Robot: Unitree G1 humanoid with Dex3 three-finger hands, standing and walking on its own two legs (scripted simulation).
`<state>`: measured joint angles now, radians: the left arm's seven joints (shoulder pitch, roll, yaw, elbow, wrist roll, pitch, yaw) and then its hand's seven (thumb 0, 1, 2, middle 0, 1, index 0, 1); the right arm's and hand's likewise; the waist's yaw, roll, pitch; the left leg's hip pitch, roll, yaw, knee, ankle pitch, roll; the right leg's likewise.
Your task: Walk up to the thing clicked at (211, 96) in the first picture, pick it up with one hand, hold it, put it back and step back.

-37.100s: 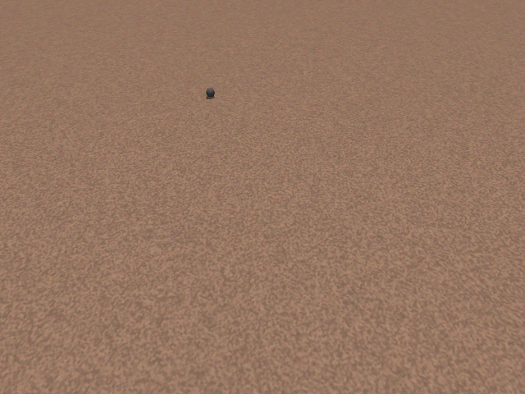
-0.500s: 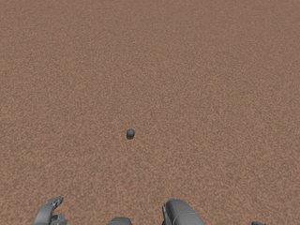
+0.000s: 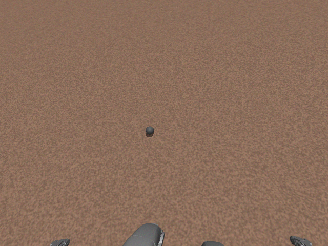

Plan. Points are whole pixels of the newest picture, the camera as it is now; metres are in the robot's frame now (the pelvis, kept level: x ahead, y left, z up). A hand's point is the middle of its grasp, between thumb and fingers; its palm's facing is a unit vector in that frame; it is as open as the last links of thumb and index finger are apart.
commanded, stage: step back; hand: left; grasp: from above
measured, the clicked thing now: (149, 130) +0.89 +0.23 -0.74
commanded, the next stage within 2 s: stand in 1.44 s
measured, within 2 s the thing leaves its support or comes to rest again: neither
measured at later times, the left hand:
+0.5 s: hand out of the picture -0.11 +0.24 -0.16, palm faces -0.02 -0.93 -0.37, open 7.4 cm
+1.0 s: hand out of the picture -0.15 +0.25 -0.15, palm faces +0.04 -0.92 -0.38, open 7.4 cm
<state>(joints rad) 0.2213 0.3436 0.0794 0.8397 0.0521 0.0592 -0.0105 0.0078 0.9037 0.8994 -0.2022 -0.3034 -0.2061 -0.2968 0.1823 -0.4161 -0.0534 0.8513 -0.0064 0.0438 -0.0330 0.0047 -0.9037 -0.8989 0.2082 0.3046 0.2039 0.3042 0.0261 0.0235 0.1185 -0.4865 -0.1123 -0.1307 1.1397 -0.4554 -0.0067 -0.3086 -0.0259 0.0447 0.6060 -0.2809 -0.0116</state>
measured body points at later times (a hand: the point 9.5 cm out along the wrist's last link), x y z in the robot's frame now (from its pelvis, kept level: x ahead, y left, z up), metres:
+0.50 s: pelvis -0.17 -0.03 -0.01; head -0.12 -0.02 +0.44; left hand -0.10 +0.29 -0.14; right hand -0.02 -0.34 -0.10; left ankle -0.09 +0.10 -0.73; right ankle -0.22 -0.16 -0.73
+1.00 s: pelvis -0.20 -0.03 +0.00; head -0.18 -0.02 +0.45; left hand -0.15 +0.30 -0.12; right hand -0.12 -0.33 -0.12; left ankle -0.18 +0.08 -0.73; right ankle -0.21 -0.15 -0.70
